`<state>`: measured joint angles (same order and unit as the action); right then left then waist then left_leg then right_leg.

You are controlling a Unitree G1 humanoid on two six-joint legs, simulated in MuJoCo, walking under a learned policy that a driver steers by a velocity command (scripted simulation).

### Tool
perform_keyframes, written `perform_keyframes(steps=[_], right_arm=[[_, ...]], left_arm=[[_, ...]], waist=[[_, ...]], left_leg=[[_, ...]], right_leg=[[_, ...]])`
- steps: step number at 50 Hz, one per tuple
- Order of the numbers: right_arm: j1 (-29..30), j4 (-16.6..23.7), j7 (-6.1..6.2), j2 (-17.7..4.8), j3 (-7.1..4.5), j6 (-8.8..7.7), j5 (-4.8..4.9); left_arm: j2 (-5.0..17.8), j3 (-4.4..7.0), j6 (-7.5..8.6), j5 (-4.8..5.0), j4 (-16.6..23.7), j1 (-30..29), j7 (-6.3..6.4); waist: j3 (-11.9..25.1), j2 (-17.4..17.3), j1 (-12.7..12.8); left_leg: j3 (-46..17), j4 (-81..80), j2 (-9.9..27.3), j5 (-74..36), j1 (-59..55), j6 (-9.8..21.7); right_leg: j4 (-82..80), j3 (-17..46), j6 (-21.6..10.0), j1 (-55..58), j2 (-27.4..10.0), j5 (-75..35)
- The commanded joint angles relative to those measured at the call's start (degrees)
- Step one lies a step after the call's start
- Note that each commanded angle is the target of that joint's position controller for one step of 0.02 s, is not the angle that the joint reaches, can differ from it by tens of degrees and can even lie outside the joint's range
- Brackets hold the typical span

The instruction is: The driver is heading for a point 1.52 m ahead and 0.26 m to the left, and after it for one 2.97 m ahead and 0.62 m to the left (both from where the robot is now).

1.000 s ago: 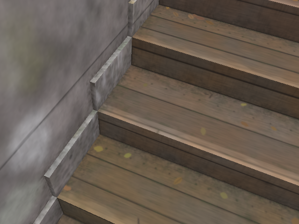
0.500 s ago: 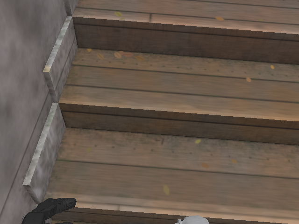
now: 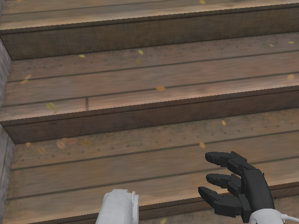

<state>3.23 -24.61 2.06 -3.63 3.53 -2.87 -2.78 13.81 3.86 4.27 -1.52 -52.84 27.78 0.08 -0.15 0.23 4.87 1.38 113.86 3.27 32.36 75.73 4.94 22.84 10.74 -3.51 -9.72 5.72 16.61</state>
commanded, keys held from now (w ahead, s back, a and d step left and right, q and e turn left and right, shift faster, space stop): w+e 0.06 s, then w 0.64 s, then w+q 0.30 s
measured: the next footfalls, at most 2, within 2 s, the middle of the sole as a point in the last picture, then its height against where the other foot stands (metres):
left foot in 0.12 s outside the picture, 0.15 m higher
right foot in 0.70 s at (223, 157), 0.15 m higher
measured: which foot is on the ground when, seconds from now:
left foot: up 0.00-0.10, down 0.12-0.72, up 0.74-1.00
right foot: down 0.00-0.12, up 0.14-0.68, down 0.70-1.00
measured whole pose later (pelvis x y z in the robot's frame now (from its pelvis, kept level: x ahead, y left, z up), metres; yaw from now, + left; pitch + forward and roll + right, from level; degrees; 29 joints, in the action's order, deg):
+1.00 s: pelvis +0.60 -0.12 +0.28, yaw -2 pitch +1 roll +0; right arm -7.9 -39.8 0.5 -7.4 -2.7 -3.4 -1.0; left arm 8.6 2.9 7.0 -2.6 -56.1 23.8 -1.2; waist 3.2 -2.2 -0.1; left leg -4.5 112.9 -1.9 3.3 62.1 7.0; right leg 35.1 -13.1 -4.6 -17.3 -1.0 19.7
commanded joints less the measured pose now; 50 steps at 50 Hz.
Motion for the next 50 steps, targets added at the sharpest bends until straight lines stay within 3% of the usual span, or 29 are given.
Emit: perform_keyframes(steps=[1, 3, 5, 6, 7, 8, 9, 10, 11, 12, 14, 16, 20, 25, 28, 30, 32, 33, 34, 35, 36, 37, 38, 39, 41, 42, 44, 47, 50], right_arm=[[9.09, 9.1, -0.25, -3.73, -0.09, 0.74, -0.05], [-5.35, 3.34, 0.27, -4.02, -1.0, 1.83, 1.59], [-20.43, -1.49, 0.84, -10.17, -4.27, 1.48, 2.49], [-26.65, -4.44, 0.42, -14.72, -6.35, 0.3, 1.26], [-27.82, -7.69, 0.8, -21.69, -7.62, -0.36, -1.1], [-20.97, -7.68, 0.6, -21.89, -8.44, -0.14, 0.6], [-15.41, -10.57, -0.14, -16.06, -7.68, -0.2, 2.35], [-11.31, -13.32, -0.7, -11.68, -6.66, -0.95, 2.75], [-12.48, -16.53, -1.5, -7.61, -5.69, -1.73, 2.42], [-13.97, -19.21, -1.6, -5.44, -5.08, -2.63, 1.66], [-18.99, -24.72, -2.54, -6.64, -5.96, -4.83, 1.83], [-21.88, -26.74, -3.22, -7.22, -6.25, -5.14, 2.43], [-25.06, -25.81, -1.76, -11.92, -7.34, -5.46, 2.04], [-35.17, -27.26, -0.46, -13.98, -8.38, -6.53, 1.24], [-40.74, -30.13, 1.48, -13.01, -8.28, -5.78, 0.14], [-42.77, -32.2, 3.05, -11.37, -8.01, -4.53, 1.42], [-33.35, -29.35, 1.8, -9.4, -6.94, -2.65, 3.92], [-33.56, -28.46, 0.49, -13.94, -7.61, -3.34, 4.32], [-31.19, -28.49, -0.56, -19.07, -8.56, -4.65, 4.0], [-30.85, -28.33, -1.99, -24.01, -9.87, -5.53, 4.77], [-29.19, -27.12, -3.38, -25.09, -11.06, -7.16, 5.78], [-32.16, -22.1, -5.44, -14.12, -9.09, -7.0, 6.8], [-34.21, -22.08, -5.39, -12.9, -9.46, -7.24, 4.27], [-33.78, -20.39, -4.78, -9.83, -9.58, -6.42, 3.63], [-23.94, -16.54, -3.22, -5.83, -7.64, -5.14, 0.64], [-20.94, -15.22, -2.6, -3.15, -6.35, -4.07, 0.38], [-22.9, -14.92, -2.47, -2.01, -5.18, -1.97, 0.9], [-21.31, -16.15, -2.54, -2.36, -5.51, -0.24, 1.45], [-12.35, -13.75, -0.41, 1.29, -4.3, 0.27, 1.86]], left_arm=[[10.78, 2.18, 0.05, 1.16, 3.99, -3.23, 2.17], [11.26, 2.53, -0.38, 1.71, 6.45, -9.48, 1.97], [14.22, 4.39, 0.63, 2.23, 7.38, -10.14, 0.36], [14.18, 4.95, 2.23, 2.23, 8.3, -12.58, -0.93], [3.95, 2.79, 2.75, 1.32, 11.26, -11.08, -2.81], [0.28, 1.83, 1.85, -2.13, 10.7, 0.28, -3.41], [-0.5, 1.46, 0.79, -4.09, 10.52, 0.26, -3.37], [0.13, 1.19, 0.12, -4.7, 13.16, -4.38, -3.07], [-0.08, 0.64, -1.19, -4.87, 14.05, -8.55, -2.76], [-1.59, -0.12, -2.08, -4.46, 15.12, -9.98, -2.62], [-4.2, -0.99, -3.52, -1.99, 15.83, -10.94, -2.21], [-5.85, -1.85, -3.96, -1.1, 18.35, -14.01, -2.16], [-3.06, -1.55, -5.04, -0.7, 22.92, -23.98, -1.57], [-6.21, -2.54, -4.75, -1.08, 27.44, -36.14, -0.78], [-7.87, -4.12, -3.18, -1.62, 31.01, -45.11, -0.92], [-8.92, -4.93, -3.57, -0.78, 33.8, -47.64, -1.52], [-9.07, -5.11, -4.95, 2.02, 29.32, -38.96, -2.64], [-7.49, -3.61, -5.7, 2.35, 27.32, -32.26, -1.99], [-5.24, -2.01, -6.3, 2.28, 25.15, -21.88, -1.14], [-2.43, -0.86, -6.02, 1.61, 23.78, -12.92, -1.08], [1.69, 1.21, -4.97, 0.58, 22.46, -6.38, -1.27], [9.14, 3.12, -2.98, -0.78, 18.33, -4.34, -1.0], [11.21, 4.17, -3.29, -1.55, 19.13, -7.35, -0.61], [9.14, 3.17, -2.32, -1.32, 18.44, -14.13, -1.48], [0.12, 0.55, -0.19, 0.32, 11.17, -17.07, -1.46], [-3.59, -0.49, 0.3, 0.0, 7.57, -16.91, -1.06], [-7.26, -1.57, 1.87, -0.56, 2.86, -12.13, -1.36], [-6.2, -1.47, 3.6, -0.97, 0.68, -8.3, -1.02], [-2.72, -1.42, 4.79, -1.27, -1.73, -5.99, -1.81]], waist=[[1.07, 1.94, -2.99], [8.43, 4.41, -7.77], [20.9, 8.01, -14.92], [25.8, 5.18, -18.09], [22.47, -20.61, -13.76], [27.65, -22.97, -6.63], [18.4, -12.66, -1.25], [7.67, -7.13, 0.3], [4.93, -1.12, -0.47], [3.23, -1.22, -0.63], [-0.32, -1.63, 0.3], [-1.87, -3.18, 0.54], [-4.4, -0.45, -2.47], [-6.12, -3.72, -5.22], [-4.8, -4.33, -8.87], [-6.71, -5.72, -8.99], [-2.51, -2.39, -5.38], [4.79, -5.28, -3.5], [12.85, -13.84, 1.4], [19.39, -16.25, 6.53], [22.84, -16.4, 10.97], [25.84, 9.35, 6.39], [34.22, 11.92, 3.54], [29.71, 10.16, -1.41], [10.21, -0.02, -5.03], [4.05, 0.92, -7.19], [-0.03, 1.62, -9.68], [-0.66, -0.3, -8.64], [-1.5, 2.04, -7.6]], left_leg=[[1.29, -22.2, 2.95, -5.8, -22.45, -0.95], [5.72, -37.73, -0.97, -9.26, -48.35, -0.23], [5.28, -52.27, -5.05, -14.0, -61.03, -1.21], [-0.1, -60.42, -4.86, -7.06, -69.33, -1.39], [-31.58, -83.05, 10.49, -11.05, -76.44, 4.93], [-59.93, -97.14, 20.46, -0.86, -71.14, 9.81], [-55.47, -96.51, 17.28, 20.28, -62.89, 8.43], [-45.74, -93.73, 15.71, 24.24, -54.61, 8.45], [-36.18, -89.3, 13.31, 17.21, -50.82, 7.37], [-30.44, -87.41, 11.62, 7.95, -49.15, 6.97], [-20.4, -88.18, 8.59, -1.56, -48.56, 5.57], [-15.97, -90.39, 8.62, -8.08, -52.06, 4.8], [-10.76, -98.68, 10.78, -11.6, -57.11, 5.17], [-13.21, -106.75, 15.11, -13.6, -75.09, 8.42], [-10.06, -108.37, 13.76, -16.1, -89.57, 6.34], [-5.7, -114.85, 12.43, -22.92, -86.62, 6.13], [4.48, -120.85, 8.11, -48.0, -66.4, 7.11], [4.5, -112.22, 11.25, -85.25, -67.93, 7.17], [4.95, -100.58, 12.57, -106.01, -73.42, 6.05], [3.9, -88.32, 13.03, -112.51, -77.1, 4.0], [0.53, -72.9, 10.57, -98.06, -70.9, 1.25], [-1.94, -45.96, -2.04, -41.14, -46.58, -2.56], [-11.85, -20.72, -6.53, -23.35, -47.45, -1.38], [-14.69, -8.3, -4.55, -25.47, -43.09, -1.57], [-8.81, -6.22, 0.54, -31.4, -33.92, 0.01], [-9.41, -3.47, 0.49, -32.05, -30.5, 1.01], [-10.22, -0.52, -0.56, -28.63, -22.87, 2.62], [-10.8, -4.38, -2.54, -31.24, -15.65, 1.94], [-6.41, 10.37, -5.82, -27.61, -4.37, 2.82]], right_leg=[[-22.95, 10.65, -10.53, -11.34, -12.94, -18.41], [-15.68, 2.47, -8.38, -15.0, -10.32, -52.36], [6.65, 2.38, -5.36, -0.13, -10.72, -86.44], [22.31, 2.43, -4.4, -1.36, -8.47, -79.95], [45.88, 3.24, -0.67, -20.34, 3.01, -18.29], [72.94, 8.1, 0.63, -23.96, 5.93, -6.47], [78.97, 5.53, 0.63, -28.63, 1.91, -9.82], [82.94, -1.61, -0.24, -33.63, -0.41, -11.61], [84.76, -1.24, -1.87, -37.22, -1.78, -12.09], [88.98, -0.12, -3.09, -39.22, -1.4, -12.51], [93.43, 0.47, -3.84, -43.91, 0.46, -9.83], [93.3, 1.52, -3.15, -49.77, 0.03, -5.19], [86.81, -2.98, -1.26, -57.68, -2.98, -3.83], [92.79, -9.28, -1.0, -74.66, -9.89, 4.75], [85.49, -12.57, -1.76, -85.93, -13.15, 13.82], [76.16, -13.63, -2.01, -78.37, -14.35, 12.89], [50.61, -24.47, -4.04, -38.83, -10.55, 4.79], [51.58, -26.64, -5.47, -23.49, -4.84, 7.25], [47.16, -23.72, -5.67, -14.13, -2.41, 6.1], [39.44, -21.14, -7.1, -5.13, -0.81, 2.62], [29.65, -10.42, -6.87, 6.78, -3.37, -0.58], [10.66, 25.7, -9.47, 18.74, -22.29, -3.67], [-3.67, 44.66, -7.08, 14.12, -29.0, -5.28], [-3.53, 37.68, -7.36, 6.44, -29.0, 2.62], [0.69, 20.75, -6.73, -8.51, -23.96, 17.91], [0.96, 12.86, -5.03, -14.73, -21.73, 11.89], [-0.34, 3.05, -2.57, -15.92, -20.73, 5.57], [-3.3, -6.96, 1.75, -11.38, -20.51, -4.35], [-5.56, -12.08, 2.69, -8.88, -20.61, -9.11]])
Keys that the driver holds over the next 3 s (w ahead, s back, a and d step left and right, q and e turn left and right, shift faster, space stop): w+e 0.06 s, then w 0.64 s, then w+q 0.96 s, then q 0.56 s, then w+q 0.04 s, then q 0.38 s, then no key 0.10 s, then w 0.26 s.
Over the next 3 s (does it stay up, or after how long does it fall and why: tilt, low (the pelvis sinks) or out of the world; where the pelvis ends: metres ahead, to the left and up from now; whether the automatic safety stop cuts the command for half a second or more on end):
stays up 1.37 -0.06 0.66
